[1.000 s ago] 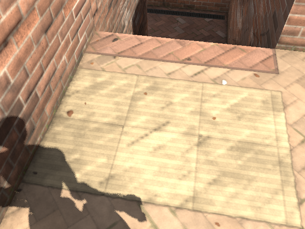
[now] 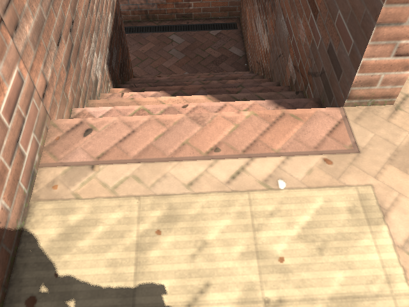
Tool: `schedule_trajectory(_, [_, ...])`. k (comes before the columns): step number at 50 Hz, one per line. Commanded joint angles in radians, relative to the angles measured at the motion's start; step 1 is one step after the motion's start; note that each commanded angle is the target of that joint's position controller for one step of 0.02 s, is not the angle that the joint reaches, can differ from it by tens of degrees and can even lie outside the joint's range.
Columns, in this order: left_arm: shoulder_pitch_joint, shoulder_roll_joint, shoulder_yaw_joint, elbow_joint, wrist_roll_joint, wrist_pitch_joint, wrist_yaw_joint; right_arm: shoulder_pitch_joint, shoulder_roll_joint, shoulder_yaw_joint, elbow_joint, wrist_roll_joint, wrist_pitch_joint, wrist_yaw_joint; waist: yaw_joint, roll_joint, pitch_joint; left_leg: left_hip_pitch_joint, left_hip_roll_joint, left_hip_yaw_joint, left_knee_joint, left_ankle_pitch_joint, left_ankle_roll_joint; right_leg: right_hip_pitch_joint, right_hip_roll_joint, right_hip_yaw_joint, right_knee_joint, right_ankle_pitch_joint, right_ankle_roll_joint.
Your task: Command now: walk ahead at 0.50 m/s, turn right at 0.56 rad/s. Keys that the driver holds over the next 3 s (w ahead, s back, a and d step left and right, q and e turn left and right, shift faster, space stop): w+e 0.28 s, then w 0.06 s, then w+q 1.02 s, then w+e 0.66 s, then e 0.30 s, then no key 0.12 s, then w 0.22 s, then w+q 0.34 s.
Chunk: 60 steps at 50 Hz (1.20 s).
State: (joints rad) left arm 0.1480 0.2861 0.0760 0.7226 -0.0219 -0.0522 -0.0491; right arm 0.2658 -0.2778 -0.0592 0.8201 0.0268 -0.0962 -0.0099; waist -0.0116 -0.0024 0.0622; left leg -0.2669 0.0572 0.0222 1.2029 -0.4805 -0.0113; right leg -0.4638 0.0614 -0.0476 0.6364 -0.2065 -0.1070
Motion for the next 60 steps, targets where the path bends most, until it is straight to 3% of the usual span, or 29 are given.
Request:
schedule_trajectory(1, [0.108, 0.113, 0.032, -0.045, -0.001, -0.02, 0.008, -0.078, -0.128, -0.024, -0.126, -0.018, -0.061, -0.005, 0.038, 0.002, -0.149, -0.47, 0.049, -0.112, 0.051, 0.128, 0.033, 0.472, -0.282, 0.499, -0.353, 0.136, -0.205])
schedule_trajectory(2, [0.073, 0.092, 0.024, -0.066, 0.012, -0.022, 0.013, -0.05, -0.136, -0.032, -0.122, -0.027, -0.048, -0.004, 0.003, -0.019, -0.142, -0.398, 0.07, -0.122, 0.009, 0.163, 0.028, 0.388, -0.256, 0.447, -0.373, 0.206, -0.197])
schedule_trajectory(5, [0.082, 0.117, 0.03, -0.07, 0.008, -0.028, 0.028, -0.05, -0.103, -0.028, -0.134, -0.042, -0.014, -0.004, -0.017, -0.016, -0.116, -0.353, 0.065, -0.092, -0.112, 0.218, -0.016, 0.274, -0.217, 0.361, -0.408, 0.346, -0.202])
schedule_trajectory(11, [0.174, 0.145, 0.036, -0.048, -0.004, -0.012, 0.059, -0.272, -0.049, -0.003, -0.196, -0.036, -0.016, 0.009, 0.065, -0.077, -0.074, -0.309, -0.023, -0.061, -0.554, 0.541, -0.05, 0.225, -0.134, 0.283, -0.379, 0.255, -0.122])
schedule_trajectory(14, [0.218, 0.153, 0.038, -0.034, -0.01, 0.001, 0.064, -0.343, -0.068, -0.004, -0.219, -0.021, -0.027, 0.033, 0.094, -0.088, -0.06, -0.282, -0.049, -0.079, -0.663, 0.56, -0.036, 0.279, -0.172, 0.361, -0.347, 0.175, -0.114])
schedule_trajectory(17, [0.215, 0.137, 0.034, -0.022, -0.002, 0.007, 0.079, -0.305, -0.112, -0.017, -0.199, -0.019, -0.046, 0.048, 0.067, -0.118, -0.066, -0.251, -0.036, -0.102, -0.712, 0.511, 0.004, 0.392, -0.228, 0.422, -0.285, 0.173, -0.091])
schedule_trajectory(19, [0.2, 0.13, 0.031, -0.017, 0.003, 0.011, 0.072, -0.21, -0.129, -0.025, -0.166, -0.031, -0.055, 0.042, 0.019, -0.148, -0.086, -0.146, -0.058, -0.052, -0.746, 0.444, 0.051, 0.431, -0.22, 0.4, -0.204, 0.36, -0.069])
schedule_trajectory(20, [0.188, 0.107, 0.022, -0.022, 0.01, 0.012, 0.068, -0.11, -0.158, -0.038, -0.133, -0.039, -0.058, 0.037, -0.029, -0.126, -0.152, 0.005, -0.053, -0.053, -0.757, 0.461, 0.089, 0.419, -0.165, 0.355, -0.061, 0.491, -0.045])
schedule_trajectory(21, [0.192, 0.076, 0.005, -0.04, 0.027, 0.012, 0.068, 0.038, -0.203, -0.046, -0.112, -0.049, -0.058, 0.034, -0.085, -0.026, -0.294, 0.248, 0.086, -0.22, -0.736, 0.473, 0.16, 0.309, -0.103, 0.289, 0.208, 0.361, -0.014])
schedule_trajectory(22, [0.346, 0.023, -0.009, -0.042, -0.002, 0.0, 0.064, 0.138, -0.28, -0.07, -0.071, -0.05, -0.047, 0.044, -0.031, 0.338, -0.393, 0.58, 0.28, -0.686, -0.828, 0.283, 0.346, -0.074, 0.06, 0.192, 0.557, -0.143, 0.074])
schedule_trajectory(23, [0.329, 0.091, -0.007, -0.032, -0.005, -0.013, 0.064, 0.121, -0.181, -0.044, -0.068, -0.008, -0.046, 0.052, -0.041, 0.281, -0.349, 0.602, 0.304, -0.848, -0.922, 0.075, 0.345, -0.233, 0.016, 0.236, 0.656, -0.336, 0.072])
schedule_trajectory(24, [0.192, 0.141, 0.005, -0.051, -0.008, -0.021, 0.06, 0.054, -0.127, -0.027, -0.086, 0.001, -0.039, 0.049, -0.06, 0.167, -0.194, 0.479, 0.264, -0.713, -0.932, 0.091, 0.302, -0.284, -0.036, 0.223, 0.673, -0.253, 0.068])
schedule_trajectory(25, [0.109, 0.126, -0.002, -0.069, 0.003, -0.03, 0.06, 0.011, -0.121, -0.021, -0.102, -0.013, -0.029, 0.046, -0.054, 0.06, -0.13, 0.365, 0.214, -0.597, -0.938, 0.196, 0.275, -0.264, -0.068, 0.187, 0.642, -0.186, 0.067])
schedule_trajectory(26, [0.062, 0.114, -0.001, -0.087, 0.023, -0.041, 0.058, -0.008, -0.114, -0.017, -0.101, -0.018, -0.023, 0.044, -0.04, 0.022, -0.068, 0.277, 0.18, -0.525, -0.952, 0.323, 0.274, -0.263, -0.093, 0.169, 0.57, -0.14, 0.073])
schedule_trajectory(29, [0.072, 0.075, -0.003, -0.099, 0.035, -0.042, 0.054, 0.007, -0.097, -0.004, -0.092, -0.017, -0.021, 0.037, 0.0, 0.081, -0.095, 0.206, 0.108, -0.413, -0.979, 0.508, 0.268, -0.162, -0.115, 0.141, 0.387, -0.098, 0.102])
schedule_trajectory(33, [-0.033, 0.032, -0.022, -0.133, 0.031, -0.042, 0.053, 0.028, -0.168, -0.025, -0.079, 0.002, -0.002, 0.016, -0.017, 0.091, -0.063, 0.074, 0.085, -0.34, -1.009, 0.5, 0.259, -0.067, -0.089, 0.096, 0.107, -0.002, 0.143])
schedule_trajectory(38, [-0.163, 0.053, -0.016, -0.161, 0.013, -0.059, 0.034, 0.107, -0.17, -0.031, -0.066, 0.002, 0.027, 0.003, -0.061, 0.093, -0.054, 0.043, 0.076, -0.368, -0.951, 0.402, 0.223, 0.046, -0.044, 0.113, -0.09, 0.194, 0.148])
schedule_trajectory(41, [-0.132, 0.084, 0.001, -0.157, 0.009, -0.071, 0.035, 0.103, -0.167, -0.035, -0.072, 0.005, 0.039, -0.002, -0.021, 0.113, -0.066, 0.056, 0.079, -0.433, -0.874, 0.348, 0.193, 0.155, -0.04, 0.117, -0.168, 0.156, 0.123])
schedule_trajectory(42, [-0.016, 0.033, -0.04, -0.112, 0.105, -0.056, 0.032, 0.075, -0.119, 0.004, -0.036, -0.16, 0.003, 0.064, 0.057, 0.076, -0.033, 0.006, 0.095, -0.436, -0.848, 0.406, 0.199, 0.236, -0.096, 0.121, -0.121, 0.213, 0.088])
schedule_trajectory(43, [0.096, 0.094, -0.012, -0.09, 0.095, -0.058, 0.035, 0.068, -0.094, -0.001, -0.046, -0.138, -0.021, 0.091, 0.11, 0.03, -0.077, -0.078, 0.033, -0.428, -0.733, 0.442, 0.173, 0.417, -0.105, 0.112, -0.133, 0.155, 0.042])
schedule_trajectory(44, [0.267, 0.172, 0.008, -0.053, 0.09, -0.062, 0.046, 0.092, -0.02, 0.019, -0.061, -0.113, -0.038, 0.106, 0.162, -0.109, -0.245, -0.188, -0.132, -0.309, -0.437, 0.369, 0.104, 0.702, -0.235, 0.267, -0.145, 0.122, -0.104])
schedule_trajectory(45, [0.339, 0.19, -0.012, -0.057, 0.076, -0.061, 0.038, 0.242, 0.075, 0.049, -0.071, -0.112, -0.063, 0.113, 0.1, -0.349, -0.447, -0.497, -0.256, -0.238, -0.165, -0.091, 0.044, 1.016, -0.485, 0.746, -0.263, 0.062, -0.353])
schedule_trajectory(46, [0.309, 0.118, -0.019, -0.039, 0.085, -0.068, 0.038, 0.073, -0.06, 0.016, -0.064, -0.102, -0.061, 0.109, 0.141, -0.162, -0.147, -0.718, -0.148, -0.207, -0.014, -0.027, 0.062, 0.816, -0.466, 0.784, -0.373, -0.27, -0.246])
schedule_trajectory(47, [0.229, 0.08, -0.033, -0.041, 0.06, -0.07, 0.04, 0.035, -0.067, 0.013, -0.048, -0.102, -0.049, 0.078, 0.105, -0.12, -0.068, -0.699, -0.089, -0.178, 0.038, 0.082, 0.076, 0.645, -0.428, 0.65, -0.403, -0.413, -0.167])
schedule_trajectory(49, [0.168, -0.035, -0.077, -0.035, 0.06, -0.069, 0.058, 0.044, -0.038, 0.025, -0.036, -0.117, -0.027, 0.049, 0.037, -0.121, -0.09, -0.541, 0.001, -0.156, -0.029, 0.226, 0.088, 0.477, -0.377, 0.456, -0.457, -0.155, -0.121])
schedule_trajectory(50, [0.138, -0.042, -0.079, -0.041, 0.068, -0.069, 0.072, 0.015, -0.018, 0.034, -0.044, -0.128, -0.018, 0.056, 0.02, -0.089, -0.073, -0.489, 0.015, -0.141, -0.058, 0.238, 0.078, 0.423, -0.361, 0.387, -0.49, -0.05, -0.11])
schedule_trajectory(54, [0.174, 0.042, -0.048, -0.005, 0.1, -0.081, 0.081, -0.103, 0.012, 0.048, -0.066, -0.097, -0.003, 0.1, 0.041, -0.056, -0.066, -0.502, 0.036, -0.072, -0.247, 0.381, 0.041, 0.432, -0.33, 0.15, -0.541, 0.27, -0.134])
schedule_trajectory(57, [0.238, 0.044, -0.047, 0.046, 0.111, -0.081, 0.061, -0.158, 0.028, 0.059, -0.079, -0.087, 0.006, 0.122, 0.047, -0.051, -0.045, -0.464, 0.038, -0.033, -0.392, 0.536, 0.043, 0.404, -0.316, 0.011, -0.532, 0.447, -0.122])
schedule_trajectory(60, [0.259, 0.058, -0.05, 0.09, 0.112, -0.083, 0.042, -0.2, 0.003, 0.054, -0.099, -0.084, 0.02, 0.123, 0.041, -0.068, -0.02, -0.388, 0.027, -0.025, -0.464, 0.628, 0.063, 0.37, -0.313, -0.07, -0.509, 0.467, -0.093])
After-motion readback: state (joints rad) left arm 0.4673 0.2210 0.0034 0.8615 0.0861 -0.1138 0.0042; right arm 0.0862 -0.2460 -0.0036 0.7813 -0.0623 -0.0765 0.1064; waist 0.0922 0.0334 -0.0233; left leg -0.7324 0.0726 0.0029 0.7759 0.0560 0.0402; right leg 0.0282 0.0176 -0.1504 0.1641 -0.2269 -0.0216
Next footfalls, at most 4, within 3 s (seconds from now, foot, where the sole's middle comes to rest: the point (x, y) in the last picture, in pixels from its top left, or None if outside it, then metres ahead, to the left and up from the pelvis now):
0.40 left None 0.43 0.10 -0.76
0.86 right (261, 252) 0.61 -0.16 -0.76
1.36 left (173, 184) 0.88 0.14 -0.76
1.88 right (221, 130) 1.14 -0.04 -0.76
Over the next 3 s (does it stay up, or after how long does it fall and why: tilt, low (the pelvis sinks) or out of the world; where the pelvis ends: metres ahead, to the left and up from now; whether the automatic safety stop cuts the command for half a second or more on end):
stays up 1.26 0.06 -0.20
